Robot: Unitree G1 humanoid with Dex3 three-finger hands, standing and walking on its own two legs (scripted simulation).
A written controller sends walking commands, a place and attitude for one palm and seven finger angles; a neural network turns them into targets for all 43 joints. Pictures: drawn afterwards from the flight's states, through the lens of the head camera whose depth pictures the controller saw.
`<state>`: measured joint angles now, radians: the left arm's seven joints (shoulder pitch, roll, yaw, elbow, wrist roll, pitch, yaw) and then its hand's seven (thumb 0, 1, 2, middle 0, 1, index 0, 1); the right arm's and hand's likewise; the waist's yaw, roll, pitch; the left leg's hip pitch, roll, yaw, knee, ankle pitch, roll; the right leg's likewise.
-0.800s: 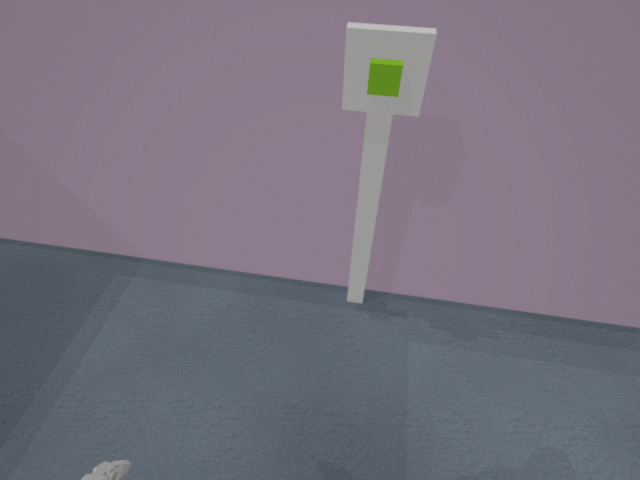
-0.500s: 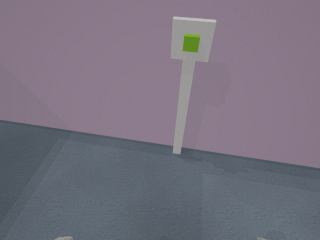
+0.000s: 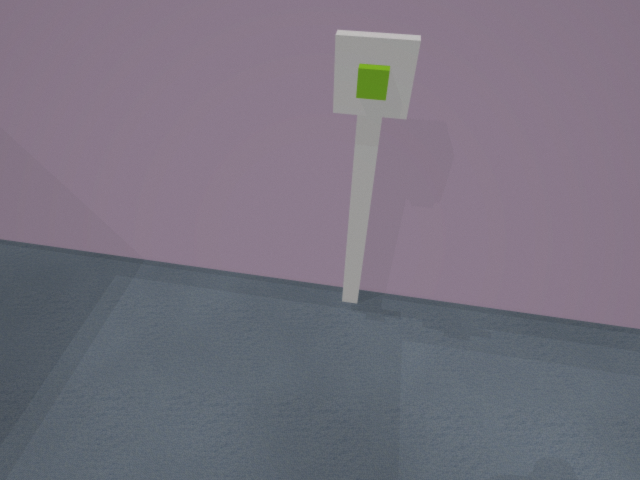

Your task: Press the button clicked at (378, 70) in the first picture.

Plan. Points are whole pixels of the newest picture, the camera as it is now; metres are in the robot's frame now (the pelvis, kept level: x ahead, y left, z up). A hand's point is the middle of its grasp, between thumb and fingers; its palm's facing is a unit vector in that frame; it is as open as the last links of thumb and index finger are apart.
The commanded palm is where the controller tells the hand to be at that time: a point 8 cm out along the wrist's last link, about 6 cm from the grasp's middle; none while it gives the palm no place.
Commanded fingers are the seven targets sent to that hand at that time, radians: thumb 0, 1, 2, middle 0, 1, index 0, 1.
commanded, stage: stand and wait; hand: left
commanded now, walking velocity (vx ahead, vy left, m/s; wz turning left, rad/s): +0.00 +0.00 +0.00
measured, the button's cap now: (372, 81) +0.86 -0.06 +0.11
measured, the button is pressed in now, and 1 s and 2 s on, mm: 0 0 0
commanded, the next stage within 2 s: look at it before walking up in 0.02 s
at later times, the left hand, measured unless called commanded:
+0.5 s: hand out of the picture +0.07 +0.24 -0.16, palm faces -0.02 -0.95 -0.31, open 7.4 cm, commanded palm none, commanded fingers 0.00 0.90 0.90 -0.20 -0.30 -0.20 -0.30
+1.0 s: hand out of the picture +0.08 +0.25 -0.16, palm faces -0.04 -0.95 -0.32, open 7.4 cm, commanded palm none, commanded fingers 0.00 0.90 0.90 -0.20 -0.30 -0.20 -0.30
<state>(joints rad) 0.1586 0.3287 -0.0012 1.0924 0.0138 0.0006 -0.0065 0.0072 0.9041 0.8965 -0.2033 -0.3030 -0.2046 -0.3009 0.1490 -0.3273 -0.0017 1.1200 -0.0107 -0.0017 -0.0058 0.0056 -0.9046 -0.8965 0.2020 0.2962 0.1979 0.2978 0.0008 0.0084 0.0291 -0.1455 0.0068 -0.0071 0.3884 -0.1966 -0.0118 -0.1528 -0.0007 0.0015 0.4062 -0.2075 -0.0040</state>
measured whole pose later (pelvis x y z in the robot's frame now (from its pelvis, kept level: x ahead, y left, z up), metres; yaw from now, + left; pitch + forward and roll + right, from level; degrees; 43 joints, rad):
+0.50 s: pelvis +0.00 +0.00 +0.00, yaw +0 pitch -2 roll +0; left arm 0.16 0.32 0.00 1.10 0.01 0.00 -0.01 0.01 0.90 0.90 -0.20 -0.30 -0.20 -0.30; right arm 0.14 -0.32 0.00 1.13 -0.01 -0.01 -0.01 0.00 -0.90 -0.90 0.20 0.30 0.20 0.30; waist 0.00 -0.01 0.03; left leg -0.15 0.01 0.00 0.38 -0.19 -0.01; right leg -0.15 0.00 0.00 0.38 -0.20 0.00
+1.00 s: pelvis +0.01 +0.00 +0.00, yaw -2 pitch -2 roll +0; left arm 0.16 0.33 0.01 1.08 0.02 0.01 0.00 0.01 0.90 0.90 -0.20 -0.30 -0.20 -0.30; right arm 0.11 -0.31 -0.01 1.10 -0.01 -0.01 -0.02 0.00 -0.90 -0.90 0.20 0.30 0.20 0.30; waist 0.01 0.00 0.04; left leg -0.14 0.02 0.03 0.39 -0.22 -0.01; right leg -0.16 0.01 0.04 0.40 -0.21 0.00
